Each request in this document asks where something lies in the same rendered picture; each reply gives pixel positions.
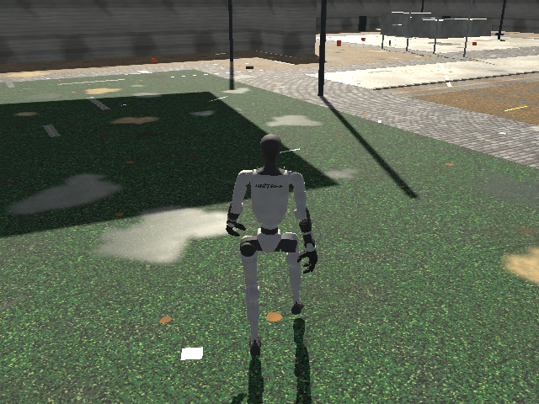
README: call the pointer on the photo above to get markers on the robot torso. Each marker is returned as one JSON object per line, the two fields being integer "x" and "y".
{"x": 269, "y": 204}

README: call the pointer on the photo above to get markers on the robot right upper arm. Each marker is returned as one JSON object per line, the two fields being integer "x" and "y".
{"x": 297, "y": 180}

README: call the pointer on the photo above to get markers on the robot left hand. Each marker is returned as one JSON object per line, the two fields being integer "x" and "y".
{"x": 232, "y": 232}

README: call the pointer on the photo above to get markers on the robot right hand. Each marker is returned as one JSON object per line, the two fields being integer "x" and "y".
{"x": 313, "y": 258}

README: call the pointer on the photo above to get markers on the right robot forearm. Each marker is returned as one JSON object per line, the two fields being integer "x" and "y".
{"x": 307, "y": 235}

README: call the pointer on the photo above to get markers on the humanoid robot head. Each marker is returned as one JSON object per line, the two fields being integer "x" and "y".
{"x": 270, "y": 146}

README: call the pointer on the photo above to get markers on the left robot forearm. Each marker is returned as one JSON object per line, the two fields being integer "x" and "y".
{"x": 231, "y": 218}

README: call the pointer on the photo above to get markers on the robot left upper arm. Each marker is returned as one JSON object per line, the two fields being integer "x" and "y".
{"x": 243, "y": 178}

